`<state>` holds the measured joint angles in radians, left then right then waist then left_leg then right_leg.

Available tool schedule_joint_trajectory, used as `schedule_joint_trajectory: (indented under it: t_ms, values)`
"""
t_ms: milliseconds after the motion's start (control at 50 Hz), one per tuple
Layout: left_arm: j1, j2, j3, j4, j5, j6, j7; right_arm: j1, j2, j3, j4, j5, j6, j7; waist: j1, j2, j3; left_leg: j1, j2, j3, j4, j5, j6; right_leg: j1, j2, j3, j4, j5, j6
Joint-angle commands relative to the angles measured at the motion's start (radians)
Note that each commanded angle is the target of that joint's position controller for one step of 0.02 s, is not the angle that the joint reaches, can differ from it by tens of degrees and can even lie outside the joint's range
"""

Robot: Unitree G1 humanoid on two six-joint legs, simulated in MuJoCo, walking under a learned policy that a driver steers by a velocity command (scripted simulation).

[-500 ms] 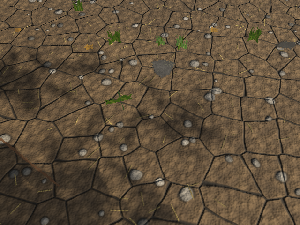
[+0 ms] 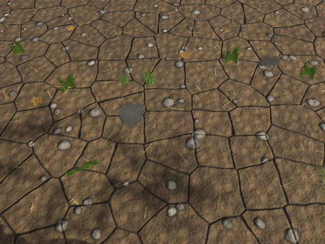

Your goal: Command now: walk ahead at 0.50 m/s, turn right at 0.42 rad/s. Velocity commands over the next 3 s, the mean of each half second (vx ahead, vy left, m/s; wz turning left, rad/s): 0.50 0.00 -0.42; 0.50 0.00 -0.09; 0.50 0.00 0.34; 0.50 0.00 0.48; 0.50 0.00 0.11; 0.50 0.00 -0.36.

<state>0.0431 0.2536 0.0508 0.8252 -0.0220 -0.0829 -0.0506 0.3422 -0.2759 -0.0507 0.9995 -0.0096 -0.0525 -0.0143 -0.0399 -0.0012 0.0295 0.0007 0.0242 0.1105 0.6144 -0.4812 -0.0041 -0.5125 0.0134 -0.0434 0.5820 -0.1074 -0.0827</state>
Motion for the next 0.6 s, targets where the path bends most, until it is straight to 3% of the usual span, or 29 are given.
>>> schedule_joint_trajectory:
  t_ms: [20,40,60,80,100,140,200,280,360,420,440,460,480,500,520,540,560,580,600]
  values:
    - [0.384,0.22,0.067,0.029,-0.002,0.004,0.01,0.025,-0.09,0.006,-0.1,0.013,-0.074,0.021,0.146,-0.178,-0.369,-0.742,-0.052,-0.202,0.74,-0.065,0.023,0.933,-0.342,0.828,-0.28,-0.259,-0.286]
    - [0.326,0.187,0.058,0.015,0.005,0.0,0.015,-0.072,-0.139,-0.007,-0.138,0.045,-0.1,0.027,0.146,-0.145,-0.233,-0.811,-0.004,-0.207,0.737,0.021,0.047,0.83,-0.309,0.685,-0.292,-0.177,-0.242]
    - [0.255,0.171,0.053,-0.009,0.01,-0.005,0.016,-0.12,-0.136,-0.006,-0.149,0.042,-0.111,0.021,0.117,-0.04,-0.163,-0.779,0.039,-0.199,0.676,0.105,0.054,0.688,-0.271,0.572,-0.304,-0.062,-0.22]
    - [0.2,0.146,0.046,-0.028,0.016,-0.007,0.016,-0.139,-0.137,-0.014,-0.151,0.022,-0.111,0.014,0.081,0.006,-0.109,-0.722,0.067,-0.196,0.592,0.151,0.045,0.553,-0.242,0.492,-0.322,0.048,-0.21]
    - [0.172,0.123,0.038,-0.041,0.026,-0.008,0.018,-0.131,-0.135,-0.02,-0.156,0.012,-0.1,0.011,0.045,-0.009,-0.1,-0.649,0.088,-0.205,0.544,0.175,0.038,0.469,-0.214,0.446,-0.345,0.116,-0.203]
    - [0.17,0.131,0.04,-0.049,0.015,-0.006,0.026,-0.121,-0.108,-0.022,-0.166,0.002,-0.076,0.007,0.018,-0.026,-0.077,-0.609,0.092,-0.194,0.453,0.186,0.008,0.384,-0.192,0.397,-0.378,0.164,-0.211]
    - [0.225,0.177,0.054,-0.045,0.008,-0.004,0.051,-0.22,-0.087,-0.018,-0.209,-0.007,-0.059,0.001,0.039,-0.034,-0.028,-0.635,0.071,-0.168,0.261,0.325,-0.04,0.309,-0.161,0.336,-0.405,0.18,-0.202]
    - [0.284,0.18,0.057,-0.036,0.003,0.009,0.065,-0.366,-0.057,-0.007,-0.257,0.003,-0.067,0.011,0.093,-0.07,-0.008,-0.528,0.005,-0.152,-0.029,0.578,-0.045,0.243,-0.097,0.284,-0.389,0.077,-0.134]
    - [0.346,0.154,0.05,-0.003,-0.002,0.012,0.068,-0.417,-0.081,-0.007,-0.283,0.013,-0.079,0.029,0.115,-0.084,-0.01,-0.502,0.005,-0.174,-0.124,0.617,-0.022,0.356,-0.15,0.333,-0.335,0.035,-0.116]
    - [0.352,0.166,0.055,0.003,0.008,0.023,0.074,-0.387,-0.116,-0.016,-0.285,0.011,-0.091,0.037,0.089,-0.106,-0.01,-0.485,0.005,-0.166,-0.154,0.48,0.022,0.472,-0.202,0.379,-0.252,0.151,-0.104]
    - [0.343,0.165,0.055,-0.002,0.009,0.027,0.073,-0.329,-0.132,-0.024,-0.271,0.009,-0.094,0.035,0.056,-0.11,-0.035,-0.408,-0.012,-0.142,-0.182,0.448,0.046,0.487,-0.186,0.37,-0.189,0.27,-0.091]
    - [0.335,0.143,0.045,-0.011,0.015,0.029,0.07,-0.213,-0.164,-0.041,-0.24,0.002,-0.098,0.031,0.003,-0.094,-0.121,-0.235,0.002,-0.145,-0.179,0.462,0.084,0.468,-0.134,0.334,-0.049,0.372,-0.07]
    - [0.332,0.112,0.028,-0.034,0.03,0.03,0.068,-0.046,-0.212,-0.053,-0.219,-0.007,-0.098,0.028,-0.064,-0.013,-0.266,0.03,0.146,-0.303,-0.144,0.467,0.147,0.33,-0.065,0.271,0.217,0.212,-0.037]
    - [0.493,0.029,0.006,-0.03,0.003,0.013,0.06,0.066,-0.288,-0.08,-0.169,-0.002,-0.081,0.034,-0.012,0.308,-0.378,0.376,0.347,-0.741,-0.219,0.263,0.314,-0.058,0.09,0.173,0.557,-0.301,0.044]
    - [0.472,0.107,0.014,-0.016,-0.011,0.004,0.062,0.067,-0.193,-0.056,-0.168,0.026,-0.079,0.043,-0.038,0.245,-0.326,0.364,0.365,-0.885,-0.313,0.046,0.3,-0.206,0.051,0.238,0.678,-0.464,0.039]
    - [0.351,0.168,0.03,-0.039,-0.018,-0.001,0.062,-0.005,-0.137,-0.04,-0.185,0.028,-0.077,0.043,-0.049,0.135,-0.175,0.232,0.326,-0.744,-0.331,0.038,0.252,-0.254,0.007,0.24,0.702,-0.38,0.032]
    - [0.275,0.163,0.028,-0.059,-0.008,-0.003,0.064,-0.077,-0.124,-0.032,-0.202,0.015,-0.072,0.042,-0.026,0.05,-0.1,0.097,0.283,-0.62,-0.349,0.138,0.225,-0.225,-0.043,0.189,0.667,-0.298,0.034]
    - [0.236,0.152,0.031,-0.072,0.009,-0.006,0.064,-0.113,-0.106,-0.025,-0.203,0.007,-0.069,0.043,-0.007,0.036,-0.042,-0.005,0.252,-0.547,-0.375,0.255,0.227,-0.209,-0.074,0.167,0.604,-0.247,0.04]
    - [0.238,0.141,0.034,-0.075,0.015,-0.004,0.062,-0.124,-0.091,-0.018,-0.202,-0.002,-0.07,0.042,0.018,0.064,-0.041,-0.058,0.221,-0.487,-0.392,0.339,0.217,-0.158,-0.104,0.16,0.557,-0.212,0.041]
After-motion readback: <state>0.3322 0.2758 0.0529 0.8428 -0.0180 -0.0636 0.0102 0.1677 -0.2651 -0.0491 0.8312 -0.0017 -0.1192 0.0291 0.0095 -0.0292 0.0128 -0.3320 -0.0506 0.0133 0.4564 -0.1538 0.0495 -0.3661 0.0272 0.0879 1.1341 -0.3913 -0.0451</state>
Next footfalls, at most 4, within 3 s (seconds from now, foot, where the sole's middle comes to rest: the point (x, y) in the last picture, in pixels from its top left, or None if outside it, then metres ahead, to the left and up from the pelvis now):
0.46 left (148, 242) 0.47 0.08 -0.76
1.00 right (217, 185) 0.69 -0.22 -0.76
1.54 left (169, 128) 1.02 -0.03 -0.76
2.04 right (194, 83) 1.33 -0.19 -0.76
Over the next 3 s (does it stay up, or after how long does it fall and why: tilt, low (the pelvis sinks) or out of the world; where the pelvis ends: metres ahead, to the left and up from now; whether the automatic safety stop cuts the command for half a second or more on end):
stays up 1.64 0.02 0.02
